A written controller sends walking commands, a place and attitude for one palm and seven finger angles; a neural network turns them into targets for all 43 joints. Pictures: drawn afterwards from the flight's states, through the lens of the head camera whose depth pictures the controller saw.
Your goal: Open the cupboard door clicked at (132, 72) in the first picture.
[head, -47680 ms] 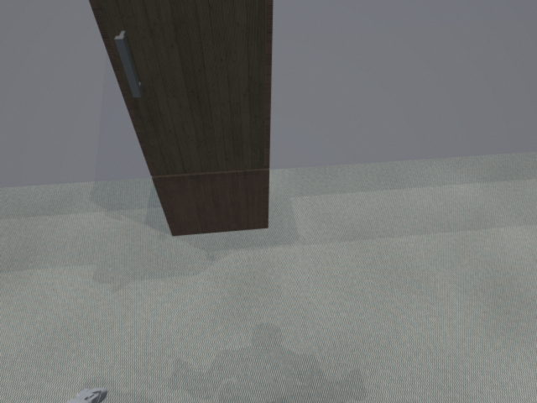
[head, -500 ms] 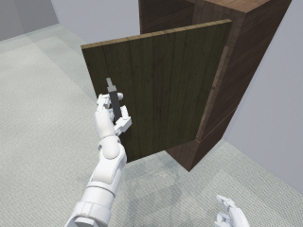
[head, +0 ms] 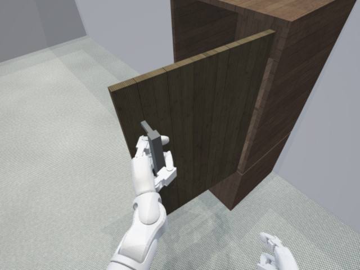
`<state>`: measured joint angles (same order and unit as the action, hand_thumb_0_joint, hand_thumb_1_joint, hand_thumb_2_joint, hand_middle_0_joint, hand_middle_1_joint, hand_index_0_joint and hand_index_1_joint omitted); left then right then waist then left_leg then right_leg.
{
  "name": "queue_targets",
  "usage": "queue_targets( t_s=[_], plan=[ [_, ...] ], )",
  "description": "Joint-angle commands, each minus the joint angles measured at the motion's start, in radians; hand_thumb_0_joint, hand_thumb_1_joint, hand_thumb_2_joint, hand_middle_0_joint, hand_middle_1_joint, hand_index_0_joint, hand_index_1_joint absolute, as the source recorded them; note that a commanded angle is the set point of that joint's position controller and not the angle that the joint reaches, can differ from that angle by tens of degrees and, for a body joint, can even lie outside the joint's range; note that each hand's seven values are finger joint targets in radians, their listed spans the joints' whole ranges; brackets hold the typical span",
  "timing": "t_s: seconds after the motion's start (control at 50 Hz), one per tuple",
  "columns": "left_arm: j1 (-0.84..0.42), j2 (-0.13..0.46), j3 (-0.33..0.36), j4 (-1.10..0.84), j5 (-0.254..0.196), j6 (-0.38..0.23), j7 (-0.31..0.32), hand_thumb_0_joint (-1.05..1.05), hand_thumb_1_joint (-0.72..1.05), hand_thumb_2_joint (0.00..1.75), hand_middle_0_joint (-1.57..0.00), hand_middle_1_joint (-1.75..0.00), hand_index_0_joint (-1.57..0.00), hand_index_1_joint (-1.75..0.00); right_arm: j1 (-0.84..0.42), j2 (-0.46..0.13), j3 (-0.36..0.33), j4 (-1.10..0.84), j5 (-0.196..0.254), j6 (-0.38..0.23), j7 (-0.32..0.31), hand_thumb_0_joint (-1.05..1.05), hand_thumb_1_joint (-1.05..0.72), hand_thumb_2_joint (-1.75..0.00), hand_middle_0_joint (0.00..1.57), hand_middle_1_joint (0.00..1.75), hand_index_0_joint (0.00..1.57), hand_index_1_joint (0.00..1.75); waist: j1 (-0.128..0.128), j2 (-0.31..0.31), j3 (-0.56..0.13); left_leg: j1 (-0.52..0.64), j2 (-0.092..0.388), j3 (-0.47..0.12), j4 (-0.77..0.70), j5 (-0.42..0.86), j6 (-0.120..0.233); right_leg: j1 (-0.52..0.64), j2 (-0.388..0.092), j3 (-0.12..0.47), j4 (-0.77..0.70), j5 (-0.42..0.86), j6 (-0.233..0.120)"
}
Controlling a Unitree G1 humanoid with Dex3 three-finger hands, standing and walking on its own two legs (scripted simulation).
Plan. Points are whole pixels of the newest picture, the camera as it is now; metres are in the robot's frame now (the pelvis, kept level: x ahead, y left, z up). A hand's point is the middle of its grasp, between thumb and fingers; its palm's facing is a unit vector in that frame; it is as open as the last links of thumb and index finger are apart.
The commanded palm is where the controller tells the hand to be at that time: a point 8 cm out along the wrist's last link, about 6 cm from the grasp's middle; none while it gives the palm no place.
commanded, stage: open thumb and fingers to let go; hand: left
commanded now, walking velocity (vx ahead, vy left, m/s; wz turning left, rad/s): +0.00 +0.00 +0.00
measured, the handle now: (153, 153) +0.35 +0.07 +0.09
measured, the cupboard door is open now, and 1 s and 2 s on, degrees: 83 85 85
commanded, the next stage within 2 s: slide the hand sideways off the handle in 0.72 s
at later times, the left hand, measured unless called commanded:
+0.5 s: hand (169, 168) +0.31 +0.04 +0.08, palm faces +0.22 -0.97 -0.02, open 13.5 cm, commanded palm +0.27 +0.07 +0.08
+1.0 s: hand (167, 185) +0.28 +0.04 +0.08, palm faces -0.22 -0.97 -0.08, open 15.8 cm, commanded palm +0.27 +0.08 +0.08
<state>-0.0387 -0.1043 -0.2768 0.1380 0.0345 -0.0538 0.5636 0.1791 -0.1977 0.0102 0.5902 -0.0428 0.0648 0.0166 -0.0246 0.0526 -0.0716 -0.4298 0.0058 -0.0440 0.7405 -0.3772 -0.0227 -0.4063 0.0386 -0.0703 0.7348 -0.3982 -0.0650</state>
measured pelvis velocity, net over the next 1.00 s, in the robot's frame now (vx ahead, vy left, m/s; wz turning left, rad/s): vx -0.02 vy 0.02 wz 0.00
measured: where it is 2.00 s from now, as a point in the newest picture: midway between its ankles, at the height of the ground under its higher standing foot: outside the picture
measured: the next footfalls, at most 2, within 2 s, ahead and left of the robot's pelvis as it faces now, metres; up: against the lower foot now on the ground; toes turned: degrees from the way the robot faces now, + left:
none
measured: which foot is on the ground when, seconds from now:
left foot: down 0.00-1.00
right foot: down 0.00-1.00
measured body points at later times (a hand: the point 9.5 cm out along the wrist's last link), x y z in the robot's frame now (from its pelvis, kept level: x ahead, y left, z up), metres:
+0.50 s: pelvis -0.01 +0.01 -0.01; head +0.00 -0.01 +0.44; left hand +0.30 +0.09 +0.09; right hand +0.15 -0.21 -0.11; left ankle +0.00 +0.14 -0.71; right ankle -0.01 -0.07 -0.71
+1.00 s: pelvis -0.02 +0.02 -0.01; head -0.01 +0.00 +0.44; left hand +0.28 +0.09 +0.09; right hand +0.14 -0.20 -0.11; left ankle +0.00 +0.14 -0.71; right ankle -0.01 -0.07 -0.71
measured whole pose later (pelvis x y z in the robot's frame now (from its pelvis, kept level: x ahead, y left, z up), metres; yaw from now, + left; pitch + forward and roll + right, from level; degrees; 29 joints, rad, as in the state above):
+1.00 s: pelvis -0.02 +0.02 -0.01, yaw +0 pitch +4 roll +0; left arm -0.11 0.05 -0.30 0.21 -0.04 -0.18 0.10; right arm 0.23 -0.21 0.03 0.54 0.01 0.02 0.01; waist 0.00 0.06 -0.06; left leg -0.50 -0.02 -0.03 0.81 -0.38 0.01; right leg -0.47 0.01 -0.06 0.80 -0.40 -0.04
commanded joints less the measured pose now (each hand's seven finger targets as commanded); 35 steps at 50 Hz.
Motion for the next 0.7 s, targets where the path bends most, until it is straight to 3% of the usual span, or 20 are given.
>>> queue_targets(
  t_s=[0.0, 0.1, 0.2, 0.28, 0.32, 0.44, 0.52, 0.68],
  plan=[
    [-0.286, -0.102, 0.03, -0.168, 0.037, -0.064, 0.02, 0.0, 0.48, 0.72, -0.37, -1.3, -0.37, -1.3, -0.107, -0.063, -0.028, -0.147, -0.004, -0.055, -0.004, 0.0, -0.9, -0.9, 0.2, 0.3, 0.2, 0.3, 0.01, -0.154, -0.218, 0.071, -0.031, 0.039, -0.035, 0.206, 0.038, 0.062, -0.069, 0.073, -0.146, 0.316, 0.052],
    [-0.267, -0.12, 0.014, -0.163, 0.028, -0.076, -0.005, 0.0, 0.13, 0.57, -0.35, -1.27, -0.35, -1.27, -0.087, -0.064, -0.03, -0.157, -0.001, -0.053, 0.002, 0.0, -0.9, -0.9, 0.2, 0.3, 0.2, 0.3, 0.009, -0.169, -0.242, 0.067, -0.027, 0.038, -0.03, 0.247, 0.037, 0.082, -0.067, 0.061, -0.113, 0.428, 0.057],
    [-0.313, -0.108, 0.012, -0.179, 0.027, -0.085, -0.008, 0.0, -0.22, 0.42, -0.32, -1.23, -0.32, -1.23, -0.094, -0.065, -0.027, -0.159, 0.003, -0.053, 0.0, 0.0, -0.9, -0.9, 0.2, 0.3, 0.2, 0.3, -0.001, -0.159, -0.21, 0.062, -0.025, 0.037, -0.027, 0.212, 0.038, 0.052, -0.066, 0.067, -0.13, 0.345, 0.054],
    [-0.323, -0.122, -0.004, -0.185, 0.035, -0.096, -0.005, 0.0, -0.5, 0.3, -0.3, -1.2, -0.3, -1.2, -0.101, -0.063, -0.03, -0.16, 0.002, -0.062, 0.0, 0.0, -0.9, -0.9, 0.2, 0.3, 0.2, 0.3, 0.0, -0.135, -0.224, 0.065, -0.023, 0.039, -0.022, 0.2, 0.038, 0.029, -0.059, 0.061, -0.121, 0.291, 0.047],
    [-0.341, -0.13, -0.012, -0.175, 0.041, -0.098, 0.0, 0.0, -0.5, 0.3, -0.3, -1.2, -0.3, -1.2, -0.095, -0.064, -0.03, -0.157, 0.003, -0.066, 0.003, 0.0, -0.9, -0.9, 0.2, 0.3, 0.2, 0.3, -0.002, -0.132, -0.214, 0.068, -0.02, 0.034, -0.028, 0.192, 0.039, 0.012, -0.053, 0.049, -0.118, 0.247, 0.041],
    [-0.379, -0.142, -0.014, -0.138, 0.041, -0.087, 0.021, 0.0, -0.5, 0.3, -0.25, -0.9, -0.25, -0.9, -0.103, -0.065, -0.03, -0.153, 0.005, -0.072, 0.004, 0.0, -0.9, -0.9, 0.2, 0.3, 0.2, 0.3, 0.001, -0.129, -0.206, 0.064, -0.019, 0.032, -0.033, 0.171, 0.038, -0.01, -0.045, 0.041, -0.121, 0.179, 0.034],
    [-0.372, -0.138, 0.007, -0.115, 0.033, -0.08, 0.035, 0.0, -0.5, 0.3, -0.22, -0.7, -0.22, -0.7, -0.1, -0.064, -0.03, -0.152, 0.002, -0.075, 0.005, 0.0, -0.9, -0.9, 0.2, 0.3, 0.2, 0.3, 0.016, -0.154, -0.223, 0.055, -0.019, 0.033, -0.039, 0.184, 0.037, 0.01, -0.041, 0.035, -0.114, 0.194, 0.032],
    [-0.396, -0.174, -0.021, -0.13, 0.048, -0.082, 0.045, 0.0, -0.5, 0.3, -0.15, -0.3, -0.15, -0.3, -0.095, -0.061, -0.034, -0.146, -0.001, -0.081, 0.014, 0.0, -0.9, -0.9, 0.2, 0.3, 0.2, 0.3, 0.007, -0.123, -0.234, 0.062, -0.012, 0.032, -0.025, 0.196, 0.034, -0.015, -0.036, 0.026, -0.093, 0.189, 0.026]
  ],
)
